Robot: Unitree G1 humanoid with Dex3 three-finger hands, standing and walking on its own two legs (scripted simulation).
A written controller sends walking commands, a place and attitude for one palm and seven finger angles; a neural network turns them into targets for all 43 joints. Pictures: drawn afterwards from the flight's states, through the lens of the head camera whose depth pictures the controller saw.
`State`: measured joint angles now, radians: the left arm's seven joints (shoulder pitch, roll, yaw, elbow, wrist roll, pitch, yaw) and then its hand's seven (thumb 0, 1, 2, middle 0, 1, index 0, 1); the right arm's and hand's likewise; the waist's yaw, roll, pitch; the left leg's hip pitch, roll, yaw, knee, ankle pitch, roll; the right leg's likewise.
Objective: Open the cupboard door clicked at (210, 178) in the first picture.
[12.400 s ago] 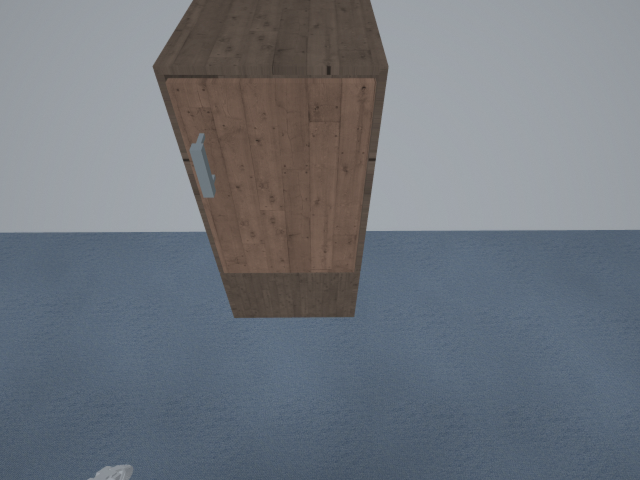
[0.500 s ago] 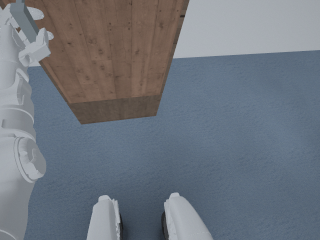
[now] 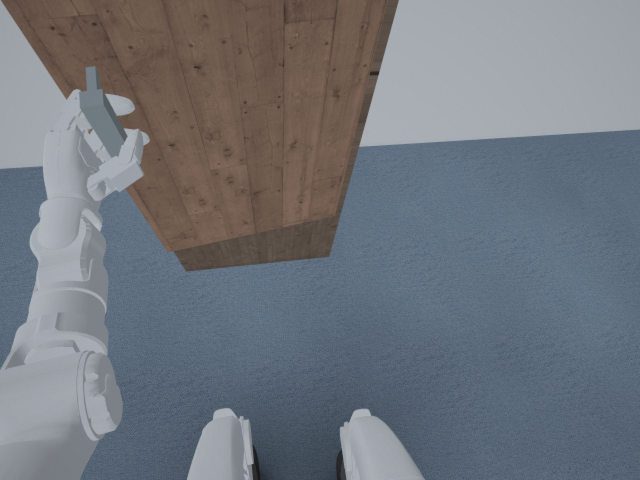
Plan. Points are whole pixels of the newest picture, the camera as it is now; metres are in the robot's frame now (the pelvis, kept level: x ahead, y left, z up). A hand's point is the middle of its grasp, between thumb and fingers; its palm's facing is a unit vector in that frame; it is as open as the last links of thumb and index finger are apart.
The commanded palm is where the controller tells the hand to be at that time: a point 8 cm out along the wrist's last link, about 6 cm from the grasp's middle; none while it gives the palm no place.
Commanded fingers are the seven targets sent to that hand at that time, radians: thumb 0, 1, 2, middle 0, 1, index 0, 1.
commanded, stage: pull the door open along its arc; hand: left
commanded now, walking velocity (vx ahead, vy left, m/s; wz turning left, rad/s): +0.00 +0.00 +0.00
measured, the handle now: (113, 124) +0.54 +0.22 +0.06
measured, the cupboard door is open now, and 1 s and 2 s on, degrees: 8 49 49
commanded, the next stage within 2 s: open thumb and fingers to let go in 0.60 s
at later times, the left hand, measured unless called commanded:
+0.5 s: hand (238, 271) +0.34 +0.07 +0.06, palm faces +0.43 -0.90 +0.02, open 6.3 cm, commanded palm +0.27 +0.09 +0.05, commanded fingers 0.00 0.90 0.90 -0.40 -1.35 -0.40 -1.35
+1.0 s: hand (277, 293) +0.32 +0.03 +0.06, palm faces +0.43 -0.90 -0.02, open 8.0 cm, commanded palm +0.26 +0.07 +0.05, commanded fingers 0.00 -0.22 0.42 -0.32 -1.23 -0.32 -1.23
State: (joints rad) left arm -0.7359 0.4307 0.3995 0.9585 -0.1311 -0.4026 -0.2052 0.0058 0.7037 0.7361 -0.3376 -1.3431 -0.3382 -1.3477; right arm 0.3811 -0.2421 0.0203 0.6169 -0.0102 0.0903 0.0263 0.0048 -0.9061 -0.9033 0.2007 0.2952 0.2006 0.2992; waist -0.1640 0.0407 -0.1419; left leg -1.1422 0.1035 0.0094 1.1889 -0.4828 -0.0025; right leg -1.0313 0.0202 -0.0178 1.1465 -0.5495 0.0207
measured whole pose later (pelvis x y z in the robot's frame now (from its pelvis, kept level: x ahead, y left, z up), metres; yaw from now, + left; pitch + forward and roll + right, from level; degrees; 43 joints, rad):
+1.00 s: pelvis +0.00 -0.07 +0.01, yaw +6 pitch +15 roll +2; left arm -0.05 -0.12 -0.17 0.35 0.09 -0.38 0.58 0.01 0.36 0.67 -0.37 -1.30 -0.36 -1.30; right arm 0.18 -0.18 -0.02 0.62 -0.09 -0.03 0.02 0.01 -0.91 -0.90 0.20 0.30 0.20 0.30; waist -0.02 0.03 -0.17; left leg -0.92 0.05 -0.05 1.07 -0.43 -0.06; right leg -0.83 -0.02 -0.09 1.16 -0.60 -0.07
